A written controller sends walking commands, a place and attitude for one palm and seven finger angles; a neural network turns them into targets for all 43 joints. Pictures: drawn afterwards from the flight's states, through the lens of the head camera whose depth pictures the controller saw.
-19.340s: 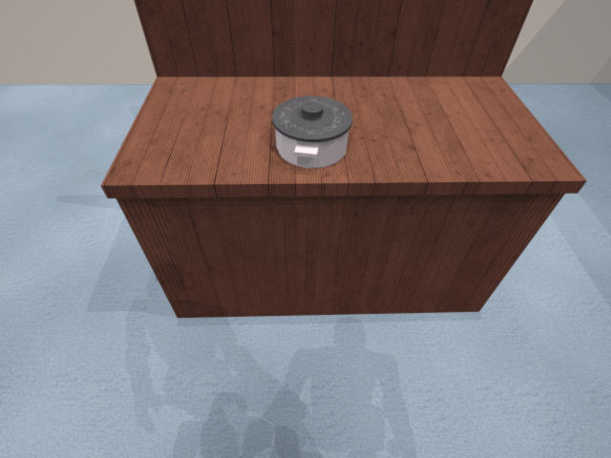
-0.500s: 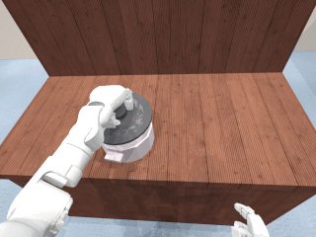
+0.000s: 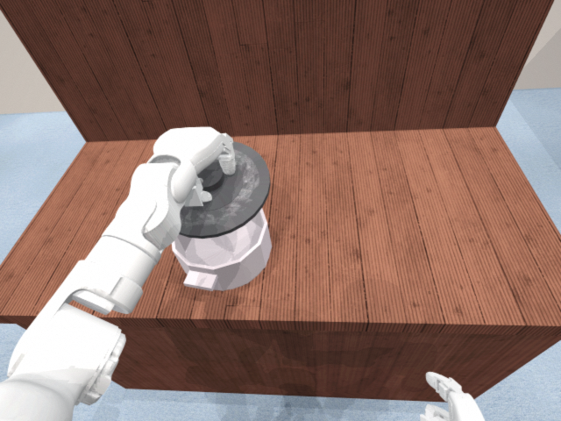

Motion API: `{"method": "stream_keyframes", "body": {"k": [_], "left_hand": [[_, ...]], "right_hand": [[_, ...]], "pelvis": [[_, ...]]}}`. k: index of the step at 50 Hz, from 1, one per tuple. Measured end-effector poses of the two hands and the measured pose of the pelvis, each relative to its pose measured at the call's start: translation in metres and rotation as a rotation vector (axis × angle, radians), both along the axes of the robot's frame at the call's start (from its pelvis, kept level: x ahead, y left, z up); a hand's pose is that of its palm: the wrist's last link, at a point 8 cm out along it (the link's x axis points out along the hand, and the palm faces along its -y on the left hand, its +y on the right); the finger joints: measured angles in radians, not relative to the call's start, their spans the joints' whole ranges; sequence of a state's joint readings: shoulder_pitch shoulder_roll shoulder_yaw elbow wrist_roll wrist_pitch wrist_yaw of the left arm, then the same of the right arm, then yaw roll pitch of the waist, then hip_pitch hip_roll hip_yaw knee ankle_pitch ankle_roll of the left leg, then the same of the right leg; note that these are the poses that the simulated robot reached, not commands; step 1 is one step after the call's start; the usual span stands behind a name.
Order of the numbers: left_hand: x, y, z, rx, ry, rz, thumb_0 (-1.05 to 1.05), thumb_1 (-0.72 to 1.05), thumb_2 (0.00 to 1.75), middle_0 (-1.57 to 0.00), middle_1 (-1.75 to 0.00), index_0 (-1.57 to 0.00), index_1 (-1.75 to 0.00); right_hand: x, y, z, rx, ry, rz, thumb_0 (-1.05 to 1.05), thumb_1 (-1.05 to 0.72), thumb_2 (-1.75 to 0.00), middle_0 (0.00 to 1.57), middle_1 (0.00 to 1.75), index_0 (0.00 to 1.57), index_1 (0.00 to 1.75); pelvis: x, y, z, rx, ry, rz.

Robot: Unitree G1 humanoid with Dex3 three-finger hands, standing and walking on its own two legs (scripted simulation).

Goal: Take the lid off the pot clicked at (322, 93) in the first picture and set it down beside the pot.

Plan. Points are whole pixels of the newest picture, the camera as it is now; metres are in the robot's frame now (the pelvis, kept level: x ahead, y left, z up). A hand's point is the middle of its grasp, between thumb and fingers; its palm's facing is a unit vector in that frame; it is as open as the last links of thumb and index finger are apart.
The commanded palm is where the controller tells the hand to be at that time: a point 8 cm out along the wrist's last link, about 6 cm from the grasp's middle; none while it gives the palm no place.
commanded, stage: lift the lid straight up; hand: left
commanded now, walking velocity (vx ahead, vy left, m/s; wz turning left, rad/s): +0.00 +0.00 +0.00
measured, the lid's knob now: (207, 176) +0.45 +0.13 +0.12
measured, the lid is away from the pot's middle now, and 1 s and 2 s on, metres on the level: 0.01 0.03 0.16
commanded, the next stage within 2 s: move the lid sideways beside the pot in 0.60 s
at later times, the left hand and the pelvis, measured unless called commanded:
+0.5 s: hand (188, 163) +0.43 +0.14 +0.17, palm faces -0.22 -0.01 -0.98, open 7.9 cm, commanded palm +0.41 +0.14 +0.24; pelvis +0.00 +0.00 +0.00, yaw +1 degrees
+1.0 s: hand (168, 161) +0.43 +0.17 +0.17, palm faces -0.22 -0.02 -0.97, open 8.0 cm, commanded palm +0.41 +0.18 +0.24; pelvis +0.00 +0.01 +0.00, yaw +0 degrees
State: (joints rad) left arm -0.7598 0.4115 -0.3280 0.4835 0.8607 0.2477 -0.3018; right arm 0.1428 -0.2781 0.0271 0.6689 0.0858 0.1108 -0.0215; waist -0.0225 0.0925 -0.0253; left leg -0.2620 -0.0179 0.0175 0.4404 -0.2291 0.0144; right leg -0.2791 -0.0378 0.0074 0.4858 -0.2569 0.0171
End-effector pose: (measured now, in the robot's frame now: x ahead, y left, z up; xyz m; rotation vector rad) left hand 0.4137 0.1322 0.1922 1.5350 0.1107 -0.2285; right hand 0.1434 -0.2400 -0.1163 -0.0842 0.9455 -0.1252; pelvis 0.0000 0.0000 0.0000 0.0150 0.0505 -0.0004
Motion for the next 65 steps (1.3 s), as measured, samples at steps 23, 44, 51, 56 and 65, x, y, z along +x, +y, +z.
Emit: {"method": "stream_keyframes", "body": {"k": [23, 44, 51, 56, 65], "left_hand": [[0.004, 0.006, 0.03, 0.019, -0.001, 0.038, 0.01, 0.14, 0.84, -0.66, -0.91, -0.68, -0.92], [0.012, 0.02, 0.03, 0.017, 0.008, 0.056, 0.01, 0.14, 0.84, -0.66, -0.9, -0.68, -0.92], [0.01, 0.04, 0.032, 0.019, 0.016, 0.098, 0.01, 0.14, 0.84, -0.66, -0.91, -0.68, -0.92], [0.008, 0.05, 0.027, 0.047, 0.046, 0.102, 0.01, 0.14, 0.84, -0.66, -0.91, -0.68, -0.92], [0.012, 0.067, 0.029, 0.04, 0.052, 0.093, 0.01, 0.14, 0.84, -0.66, -0.9, -0.68, -0.92]], "right_hand": [[0.027, 0.009, 0.012, -0.001, -0.073, 0.053, 0.01, -0.91, -0.9, 0.2, 0.3, 0.2, 0.3], [0.002, 0.011, 0.005, -0.006, -0.023, 0.024, 0.01, -0.91, -0.9, 0.2, 0.3, 0.2, 0.3], [-0.003, 0.005, 0.006, -0.019, -0.013, 0.012, 0.01, -0.91, -0.9, 0.2, 0.3, 0.2, 0.3], [-0.001, 0.001, 0.008, -0.038, -0.014, 0.011, 0.01, -0.91, -0.9, 0.2, 0.3, 0.2, 0.3], [0.0, 0.0, 0.012, -0.063, -0.017, 0.005, 0.01, -0.91, -0.9, 0.2, 0.3, 0.2, 0.3]], "pelvis": [[0.0, 0.001, 0.0, 0.0, -0.007, 0.013], [-0.003, 0.006, 0.001, 0.0, -0.003, 0.001], [-0.002, 0.007, 0.001, -0.002, -0.003, 0.001], [-0.003, 0.007, 0.001, -0.004, -0.003, 0.009], [-0.002, 0.008, 0.002, -0.009, 0.003, 0.01]]}}
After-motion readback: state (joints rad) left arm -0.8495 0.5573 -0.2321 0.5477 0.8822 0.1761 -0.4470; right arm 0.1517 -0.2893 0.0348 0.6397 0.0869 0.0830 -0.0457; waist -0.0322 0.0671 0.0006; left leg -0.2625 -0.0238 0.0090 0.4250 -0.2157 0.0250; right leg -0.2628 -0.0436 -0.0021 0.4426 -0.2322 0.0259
